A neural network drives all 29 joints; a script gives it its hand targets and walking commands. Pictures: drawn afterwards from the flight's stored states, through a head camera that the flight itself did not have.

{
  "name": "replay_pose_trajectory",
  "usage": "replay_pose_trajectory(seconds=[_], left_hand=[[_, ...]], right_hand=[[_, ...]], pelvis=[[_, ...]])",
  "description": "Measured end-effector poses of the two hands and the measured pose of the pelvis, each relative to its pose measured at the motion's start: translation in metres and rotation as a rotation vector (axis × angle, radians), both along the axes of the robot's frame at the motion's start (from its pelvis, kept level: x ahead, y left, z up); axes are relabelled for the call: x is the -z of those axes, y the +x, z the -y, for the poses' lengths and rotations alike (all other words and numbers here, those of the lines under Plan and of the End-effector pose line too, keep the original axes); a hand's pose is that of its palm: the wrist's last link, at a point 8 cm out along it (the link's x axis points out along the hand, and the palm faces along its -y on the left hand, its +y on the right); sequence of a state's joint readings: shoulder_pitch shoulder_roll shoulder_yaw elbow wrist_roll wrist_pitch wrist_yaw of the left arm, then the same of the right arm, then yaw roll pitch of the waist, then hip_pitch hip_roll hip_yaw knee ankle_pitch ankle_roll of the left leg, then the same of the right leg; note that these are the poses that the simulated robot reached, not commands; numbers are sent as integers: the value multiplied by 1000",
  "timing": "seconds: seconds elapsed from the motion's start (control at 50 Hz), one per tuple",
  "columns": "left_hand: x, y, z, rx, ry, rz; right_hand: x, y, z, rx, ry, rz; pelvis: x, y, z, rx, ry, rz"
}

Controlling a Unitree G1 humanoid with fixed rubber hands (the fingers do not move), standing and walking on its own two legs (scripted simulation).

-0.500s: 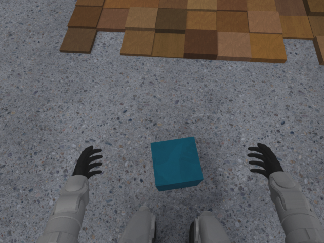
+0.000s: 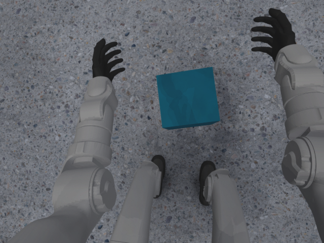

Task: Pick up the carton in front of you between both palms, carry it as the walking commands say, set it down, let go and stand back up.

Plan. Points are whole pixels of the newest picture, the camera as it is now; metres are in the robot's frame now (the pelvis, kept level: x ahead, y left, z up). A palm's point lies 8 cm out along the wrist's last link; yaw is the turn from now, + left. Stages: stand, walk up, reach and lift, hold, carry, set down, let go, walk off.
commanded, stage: reach and lift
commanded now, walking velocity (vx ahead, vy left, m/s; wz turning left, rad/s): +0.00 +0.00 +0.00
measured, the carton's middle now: (187, 103) +0.49 +0.02 -0.51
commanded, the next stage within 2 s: none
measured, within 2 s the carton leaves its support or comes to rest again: leaves its support in 1.68 s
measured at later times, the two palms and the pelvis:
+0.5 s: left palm (129, 100) +0.45 +0.22 -0.33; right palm (245, 88) +0.52 -0.17 -0.34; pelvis -0.01 +0.01 -0.18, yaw +2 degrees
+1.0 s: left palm (139, 98) +0.48 +0.21 -0.44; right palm (232, 94) +0.52 -0.16 -0.46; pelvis -0.03 +0.01 -0.27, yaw +3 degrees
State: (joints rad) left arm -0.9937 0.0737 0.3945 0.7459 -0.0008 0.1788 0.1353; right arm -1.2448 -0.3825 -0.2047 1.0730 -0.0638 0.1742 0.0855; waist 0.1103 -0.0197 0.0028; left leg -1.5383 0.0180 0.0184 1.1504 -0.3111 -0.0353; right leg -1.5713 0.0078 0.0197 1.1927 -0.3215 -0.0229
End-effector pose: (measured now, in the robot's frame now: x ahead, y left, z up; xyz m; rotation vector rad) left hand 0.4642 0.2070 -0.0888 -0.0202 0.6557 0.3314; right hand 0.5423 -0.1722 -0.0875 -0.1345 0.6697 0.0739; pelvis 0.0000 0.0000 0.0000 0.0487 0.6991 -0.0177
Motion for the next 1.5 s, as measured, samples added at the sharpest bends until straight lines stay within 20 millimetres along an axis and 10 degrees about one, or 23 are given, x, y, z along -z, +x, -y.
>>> replay_pose_trajectory(seconds=[0.16,0.42,0.86,1.5], left_hand=[[56,1,1,6,7,-33],[207,-11,-10,16,3,-55],[340,0,-14,32,5,-114],[340,19,33,66,-29,-94]], right_hand=[[61,-1,-3,21,5,-24],[220,-25,-3,52,-12,-25],[359,-22,-19,68,-4,-71],[351,-19,-46,28,7,-57]], pelvis=[[27,18,1,-2,10,-132],[142,5,-6,-28,14,-191],[258,-36,-11,-48,14,32],[256,-32,-11,-49,4,25]])
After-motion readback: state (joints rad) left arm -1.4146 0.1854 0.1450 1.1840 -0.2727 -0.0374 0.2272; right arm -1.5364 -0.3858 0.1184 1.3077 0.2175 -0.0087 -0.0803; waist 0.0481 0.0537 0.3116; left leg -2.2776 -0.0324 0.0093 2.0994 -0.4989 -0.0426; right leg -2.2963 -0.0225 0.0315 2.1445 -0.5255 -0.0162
